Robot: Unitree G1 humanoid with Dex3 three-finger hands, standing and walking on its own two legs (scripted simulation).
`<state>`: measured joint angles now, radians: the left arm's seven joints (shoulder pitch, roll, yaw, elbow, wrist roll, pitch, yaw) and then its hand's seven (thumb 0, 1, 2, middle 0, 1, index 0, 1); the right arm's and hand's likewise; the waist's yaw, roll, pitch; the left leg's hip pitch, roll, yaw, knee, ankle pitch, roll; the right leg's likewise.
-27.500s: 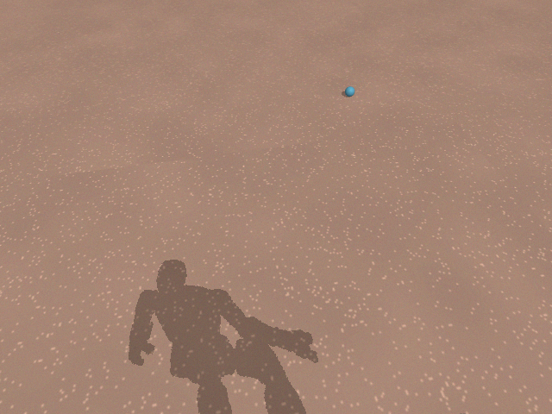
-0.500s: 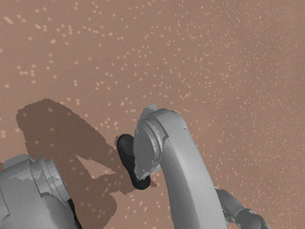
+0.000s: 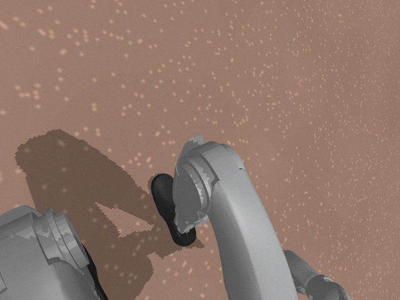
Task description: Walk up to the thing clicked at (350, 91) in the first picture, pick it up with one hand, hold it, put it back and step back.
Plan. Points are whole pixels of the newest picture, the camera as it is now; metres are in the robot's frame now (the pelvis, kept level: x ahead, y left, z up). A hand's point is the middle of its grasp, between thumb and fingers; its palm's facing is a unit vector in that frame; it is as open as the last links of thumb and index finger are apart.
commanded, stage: open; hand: left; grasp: from above
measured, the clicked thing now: out of the picture +0.49 +0.37 -0.28
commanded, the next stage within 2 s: withdraw in 0.38 s
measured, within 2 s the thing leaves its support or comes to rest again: neither
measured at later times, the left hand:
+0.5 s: hand out of the picture +0.46 +0.36 -0.24, palm faces -0.46 -0.15 -0.88, open 13.2 cm
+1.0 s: hand out of the picture +0.47 +0.39 -0.08, palm faces -0.43 -0.09 -0.90, open 14.0 cm
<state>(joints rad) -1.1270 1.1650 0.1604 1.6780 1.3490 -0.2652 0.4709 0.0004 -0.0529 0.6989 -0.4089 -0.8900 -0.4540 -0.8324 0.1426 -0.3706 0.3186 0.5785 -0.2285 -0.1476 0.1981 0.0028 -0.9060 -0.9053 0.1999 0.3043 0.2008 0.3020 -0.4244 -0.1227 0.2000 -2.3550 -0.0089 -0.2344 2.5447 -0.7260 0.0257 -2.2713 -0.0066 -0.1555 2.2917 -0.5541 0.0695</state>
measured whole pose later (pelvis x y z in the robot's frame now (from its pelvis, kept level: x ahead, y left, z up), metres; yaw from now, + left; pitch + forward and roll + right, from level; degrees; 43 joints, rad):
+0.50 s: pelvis +0.00 +0.00 +0.00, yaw +0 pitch +29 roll -17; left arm -1.12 1.15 0.15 1.66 1.35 -0.27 0.47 0.00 -0.39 0.97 -0.15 -1.03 -0.15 -1.02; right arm 0.13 -0.38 0.30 0.58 -0.23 -0.14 0.19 0.00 -0.90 -0.90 0.20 0.30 0.20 0.30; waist -0.41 -0.13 0.19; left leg -2.35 -0.01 -0.24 2.54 -0.73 0.03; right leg -2.26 -0.01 -0.16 2.29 -0.56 0.06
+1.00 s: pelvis +0.00 +0.00 +0.04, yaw +5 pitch +35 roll -13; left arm -1.05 0.92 0.05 1.24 1.20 -0.13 0.11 0.00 -0.53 1.03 -0.11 -1.03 -0.09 -1.04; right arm 0.17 -0.33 0.13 0.58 -0.11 0.01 0.17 0.00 -0.92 -0.91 0.20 0.30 0.20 0.30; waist -0.29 0.02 -0.01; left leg -2.29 -0.03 -0.14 2.37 -0.70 0.04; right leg -2.21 -0.05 -0.09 2.18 -0.58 0.05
